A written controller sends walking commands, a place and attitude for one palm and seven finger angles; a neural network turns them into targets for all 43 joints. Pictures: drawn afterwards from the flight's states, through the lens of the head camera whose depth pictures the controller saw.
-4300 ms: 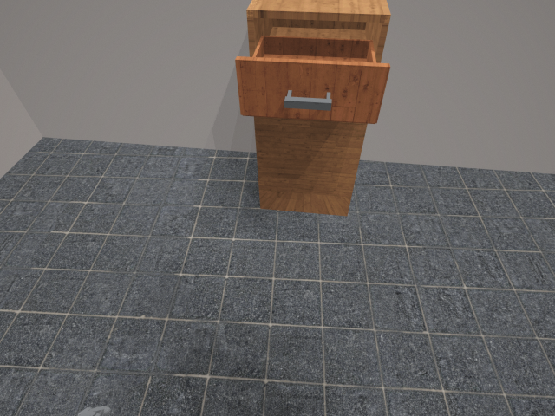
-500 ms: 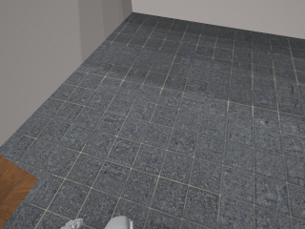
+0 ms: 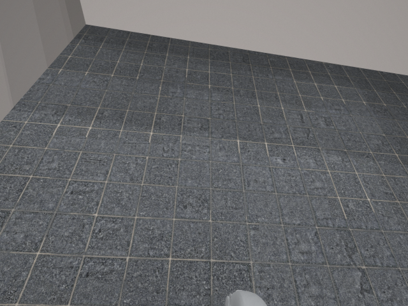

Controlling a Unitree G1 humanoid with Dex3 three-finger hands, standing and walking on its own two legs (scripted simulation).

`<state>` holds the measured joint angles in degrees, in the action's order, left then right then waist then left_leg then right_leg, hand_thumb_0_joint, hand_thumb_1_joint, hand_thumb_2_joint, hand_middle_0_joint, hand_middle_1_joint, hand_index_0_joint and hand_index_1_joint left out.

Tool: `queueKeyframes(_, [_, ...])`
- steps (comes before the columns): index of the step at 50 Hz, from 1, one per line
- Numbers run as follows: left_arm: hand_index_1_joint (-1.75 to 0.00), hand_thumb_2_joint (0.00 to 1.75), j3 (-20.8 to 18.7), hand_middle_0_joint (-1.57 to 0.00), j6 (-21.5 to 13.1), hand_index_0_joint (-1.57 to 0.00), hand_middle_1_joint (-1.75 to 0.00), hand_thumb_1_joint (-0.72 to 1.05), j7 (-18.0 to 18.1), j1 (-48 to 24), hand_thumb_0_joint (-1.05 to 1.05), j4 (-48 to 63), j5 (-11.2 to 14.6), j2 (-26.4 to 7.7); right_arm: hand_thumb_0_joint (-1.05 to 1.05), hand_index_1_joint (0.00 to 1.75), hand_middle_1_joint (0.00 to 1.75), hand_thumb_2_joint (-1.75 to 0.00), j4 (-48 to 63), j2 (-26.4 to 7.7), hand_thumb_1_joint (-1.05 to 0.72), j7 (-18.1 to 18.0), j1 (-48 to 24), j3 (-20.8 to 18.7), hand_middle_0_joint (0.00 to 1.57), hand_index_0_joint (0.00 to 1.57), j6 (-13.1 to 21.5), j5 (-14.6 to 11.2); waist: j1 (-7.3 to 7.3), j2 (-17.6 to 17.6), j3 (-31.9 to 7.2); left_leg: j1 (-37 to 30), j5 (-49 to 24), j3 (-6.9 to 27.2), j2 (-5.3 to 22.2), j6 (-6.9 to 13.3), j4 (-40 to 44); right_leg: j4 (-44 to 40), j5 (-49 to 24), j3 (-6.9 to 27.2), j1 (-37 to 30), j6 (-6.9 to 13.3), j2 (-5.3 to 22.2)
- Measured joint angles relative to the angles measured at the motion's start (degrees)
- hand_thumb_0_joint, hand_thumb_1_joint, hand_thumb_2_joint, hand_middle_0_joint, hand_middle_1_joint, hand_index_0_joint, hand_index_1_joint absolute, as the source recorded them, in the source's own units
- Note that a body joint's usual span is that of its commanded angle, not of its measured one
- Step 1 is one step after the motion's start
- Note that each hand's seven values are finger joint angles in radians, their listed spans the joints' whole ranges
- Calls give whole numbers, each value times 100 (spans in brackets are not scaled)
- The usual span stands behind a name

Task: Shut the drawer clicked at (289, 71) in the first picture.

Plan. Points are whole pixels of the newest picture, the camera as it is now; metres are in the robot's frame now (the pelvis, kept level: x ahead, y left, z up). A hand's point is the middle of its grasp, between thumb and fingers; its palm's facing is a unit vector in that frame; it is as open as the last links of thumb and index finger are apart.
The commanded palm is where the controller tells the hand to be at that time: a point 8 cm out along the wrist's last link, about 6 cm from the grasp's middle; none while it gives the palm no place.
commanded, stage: walk to a spot facing it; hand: left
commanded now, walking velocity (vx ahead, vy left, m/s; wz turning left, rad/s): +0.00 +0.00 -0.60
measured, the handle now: out of the picture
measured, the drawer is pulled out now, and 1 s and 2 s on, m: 0.29 0.29 0.29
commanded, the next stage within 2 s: turn to face it in 0.06 s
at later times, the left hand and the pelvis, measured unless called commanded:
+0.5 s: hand (159, 268) +0.22 +0.11 -0.17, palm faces -0.09 -0.98 -0.16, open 7.4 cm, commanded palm none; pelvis +0.07 -0.04 -0.02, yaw -2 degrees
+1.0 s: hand out of the picture +0.08 +0.22 -0.17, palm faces +0.29 -0.92 -0.27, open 7.4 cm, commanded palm none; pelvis +0.07 -0.01 +0.00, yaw +14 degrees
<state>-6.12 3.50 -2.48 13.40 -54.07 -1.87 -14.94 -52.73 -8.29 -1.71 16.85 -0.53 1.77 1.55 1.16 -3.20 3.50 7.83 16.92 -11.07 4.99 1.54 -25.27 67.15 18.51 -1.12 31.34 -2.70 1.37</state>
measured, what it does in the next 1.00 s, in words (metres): steps on the spot: right foot, then left foot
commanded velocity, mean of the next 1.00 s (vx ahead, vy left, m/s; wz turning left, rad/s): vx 0.00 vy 0.00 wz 0.44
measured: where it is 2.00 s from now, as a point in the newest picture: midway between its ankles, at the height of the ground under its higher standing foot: outside the picture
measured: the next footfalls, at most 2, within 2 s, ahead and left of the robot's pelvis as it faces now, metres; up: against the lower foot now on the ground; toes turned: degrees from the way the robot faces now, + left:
right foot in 0.28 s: +0.11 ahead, -0.15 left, +0.00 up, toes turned -15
left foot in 0.64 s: +0.14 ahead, +0.09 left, +0.00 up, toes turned +13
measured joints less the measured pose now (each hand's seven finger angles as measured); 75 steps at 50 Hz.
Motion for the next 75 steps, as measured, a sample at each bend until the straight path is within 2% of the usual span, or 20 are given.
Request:
queueKeyframes(5, [-29, 90, 32, -19, 71, -20, -30, 91, 15, -348, 0, 52, 3, 87, 0, 30, 30, -89, -288, 46, -91, -10, 296, -50, 20, 21, -48, -6, -107, 47, 155, -217, 172, -329, 105, -49, 44, -461, -192, -168, 82, -77, 173])
queueKeyframes(11, [-29, 90, 134, -19, 43, -20, -30, 91, 37, -813, 0, 101, -5, 247, 0, 30, 30, -89, -500, -13, -91, 27, 487, -185, 20, 20, -127, 29, -384, 161, 353, -305, 629, -739, 260, -215, -382, -2115, 40, -490, -475, 73, 169])
queueKeyframes(13, [-29, 90, 202, -19, -88, -20, -30, 91, 76, -937, 0, 129, -15, 294, 0, 30, 30, -89, -597, -40, -90, 40, 607, -212, 20, 20, -135, 3, -479, 222, 340, -224, 868, -754, 339, -304, -758, -2978, -370, -562, -922, 177, 82])
queueKeyframes(14, [-29, 90, 239, -19, -203, -20, -30, 91, 109, -978, 0, 137, -24, 301, 0, 30, 30, -89, -661, -33, -90, 52, 688, -217, 20, 20, -145, -35, -509, 201, 288, -61, 975, -698, 363, -342, -1158, -3293, -566, -587, -1126, 311, 102])
queueKeyframes(17, [-29, 90, 375, -19, -460, -20, -30, 91, 223, -1129, 0, 39, 39, 487, 0, 30, 30, -89, -873, -100, -90, 16, 589, -214, 20, 20, -309, -128, -594, 436, 325, 627, 1607, 245, 276, -376, -2691, -3000, -123, -753, -1210, 492, 56])
queueKeyframes(20, [-29, 89, 461, -19, -467, -20, -30, 91, 312, -1097, 0, -12, 49, 633, 0, 30, 30, -90, -957, -72, -91, 13, 415, -220, 20, 20, -425, -117, -570, 451, 205, 1132, 1536, 693, 114, -412, -3420, -3179, -85, -853, -1480, 461, 112])
queueKeyframes(25, [-30, 89, 449, -20, -329, -20, -30, 91, 362, -933, 0, -63, 17, 765, 0, 30, 30, -90, -760, 11, -91, 118, 70, -263, 20, 20, -478, -72, -520, 361, 20, 1644, 1054, 669, 82, -486, -3337, -3472, -140, -1113, -1755, 393, 290])
queueKeyframes(29, [-30, 89, 331, -20, -278, -20, -30, 91, 380, -757, -1, -17, 5, 701, 0, 30, 30, -90, -512, 14, -91, 182, -201, -306, 20, 20, -454, -40, -376, 214, 21, 1617, 854, 467, 37, -493, -2594, -3363, -46, -1335, -1782, 276, 487])
queueKeyframes(32, [-30, 89, 239, -20, -226, -21, -30, 91, 375, -573, -1, 52, 17, 548, 0, 30, 30, -90, -304, -121, -92, 234, -301, -350, 20, 20, -400, -23, -270, 155, 16, 1305, 170, 345, -21, -442, -1552, -2946, 197, -1520, -1664, 135, 656])
queueKeyframes(33, [-30, 89, 198, -20, -181, -21, -30, 91, 368, -507, -1, 71, 39, 473, 0, 30, 30, -90, -238, -159, -92, 244, -331, -372, 20, 20, -360, -5, -260, 109, 1, 1359, 69, 360, -89, -274, -1525, -2639, 392, -1473, -1518, 66, 725])
queueKeyframes(36, [-30, 89, 78, -20, -9, -20, -30, 91, 394, -362, -1, 32, 32, 225, 0, 30, 30, -90, -83, -213, -92, 216, -450, -367, 20, 20, -266, 24, -204, 20, 29, 1498, 220, 401, -210, 163, -1664, -980, 1187, -719, -792, -43, 533])
queueKeyframes(38, [-29, 89, 17, -19, 32, -20, -30, 91, 378, -307, 0, -35, 20, 93, 0, 30, 30, -89, -27, -229, -91, 165, -473, -347, 20, 20, -240, 24, -188, 15, 38, 1403, 66, 474, -283, 187, -1365, -196, 875, -396, -437, -93, 415])
queueKeyframes(41, [-29, 89, -23, -19, 21, -20, -30, 91, 339, -226, 0, -52, 25, -33, 0, 30, 30, -89, -8, -258, -91, 137, -483, -310, 20, 20, -239, 0, -131, 39, 37, 1191, -281, 604, -406, 213, -775, 89, 353, -149, -220, -172, 383])
queueKeyframes(52, [-29, 90, 37, -19, 31, -20, -30, 91, 333, -179, 0, 83, 64, -8, 0, 30, 30, -89, 30, -342, -90, 226, -526, -347, 20, 21, -366, -13, -166, 294, -52, 1093, -878, 1316, -685, 119, -53, -1282, 416, 105, -697, -250, 240])
queueKeyframes(58, [-29, 90, 160, -19, -70, -20, -30, 91, 336, -283, 0, 300, 116, 232, 0, 30, 30, -89, 54, -455, -90, 255, -546, -445, 20, 21, -491, 9, -253, 490, -69, 1382, -965, 1781, -856, -111, -260, -2697, 429, 76, -1334, -91, -31])
queueKeyframes(60, [-29, 89, 200, -19, -172, -20, -30, 91, 343, -216, 0, 394, 89, 307, 0, 30, 30, -89, 75, -501, -90, 264, -520, -507, 20, 21, -548, -24, -214, 534, -121, 1614, -621, 1877, -943, -219, -640, -3516, 244, 8, -1667, 114, -38])
queueKeyframes(63, [-30, 89, 299, -20, -189, -20, -30, 91, 361, -102, 0, 410, 63, 469, 0, 30, 30, -89, 5, -594, -90, 275, -498, -587, 20, 20, -630, 11, -185, 639, -120, 2120, 574, 1663, -945, -340, -2296, -3503, 65, -248, -1758, 384, 42])
queueKeyframes(67, [-30, 89, 351, -20, -235, -20, -30, 91, 361, 67, 0, 363, 59, 544, 0, 30, 30, -90, -30, -644, -91, 356, -512, -597, 20, 20, -633, 14, -207, 550, -54, 2429, 331, 1299, -669, -507, -3922, -3794, -102, -517, -2035, 442, 230])
queueKeyframes(70, [-30, 89, 385, -20, -272, -20, -30, 91, 359, 136, 0, 334, 53, 571, 0, 30, 30, -90, -70, -657, -91, 372, -535, -585, 20, 20, -659, 12, -205, 473, 2, 2348, 246, 1220, -448, -621, -4189, -3856, -105, -737, -2117, 462, 355])
queueKeyframes(75, [-30, 89, 403, -20, -304, -20, -30, 91, 346, 243, 0, 294, 21, 587, 0, 30, 30, -90, -186, -684, -91, 365, -695, -546, 20, 20, -738, 7, -101, 399, 97, 1980, 491, 1133, -230, -688, -3711, -3814, -50, -1106, -2125, 451, 537])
